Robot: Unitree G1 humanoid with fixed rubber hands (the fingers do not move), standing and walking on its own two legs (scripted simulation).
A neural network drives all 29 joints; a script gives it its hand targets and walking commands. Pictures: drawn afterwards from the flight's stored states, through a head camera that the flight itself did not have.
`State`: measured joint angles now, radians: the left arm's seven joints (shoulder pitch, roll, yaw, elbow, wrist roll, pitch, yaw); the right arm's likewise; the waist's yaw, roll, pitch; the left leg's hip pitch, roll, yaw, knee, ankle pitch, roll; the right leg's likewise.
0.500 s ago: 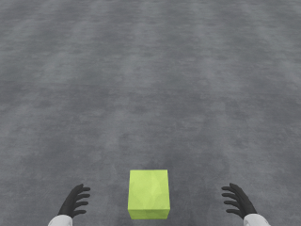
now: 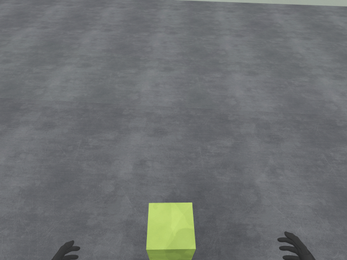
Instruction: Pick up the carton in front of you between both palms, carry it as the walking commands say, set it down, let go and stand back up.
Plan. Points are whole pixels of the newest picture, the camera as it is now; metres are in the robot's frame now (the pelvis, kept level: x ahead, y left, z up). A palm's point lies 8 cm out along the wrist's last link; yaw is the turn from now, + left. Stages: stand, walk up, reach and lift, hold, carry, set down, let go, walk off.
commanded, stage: stand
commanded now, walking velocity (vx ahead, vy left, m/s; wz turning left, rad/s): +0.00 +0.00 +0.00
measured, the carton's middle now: (170, 232) +0.36 +0.02 -0.65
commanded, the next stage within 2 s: none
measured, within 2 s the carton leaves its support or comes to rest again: neither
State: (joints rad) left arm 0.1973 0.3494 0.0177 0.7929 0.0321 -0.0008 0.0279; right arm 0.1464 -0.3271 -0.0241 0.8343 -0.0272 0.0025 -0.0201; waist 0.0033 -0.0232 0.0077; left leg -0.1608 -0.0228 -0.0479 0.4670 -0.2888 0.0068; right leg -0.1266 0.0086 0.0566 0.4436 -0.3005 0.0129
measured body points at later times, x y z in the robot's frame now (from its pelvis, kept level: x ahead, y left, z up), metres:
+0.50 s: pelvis -0.01 +0.00 +0.01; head -0.02 +0.00 +0.45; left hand +0.08 +0.30 -0.11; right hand +0.09 -0.31 -0.11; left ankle -0.02 +0.12 -0.74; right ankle -0.04 -0.13 -0.74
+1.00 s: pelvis -0.02 -0.01 +0.01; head -0.03 +0.00 +0.46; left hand +0.06 +0.31 -0.11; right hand +0.08 -0.32 -0.11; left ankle -0.02 +0.12 -0.74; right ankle -0.04 -0.13 -0.74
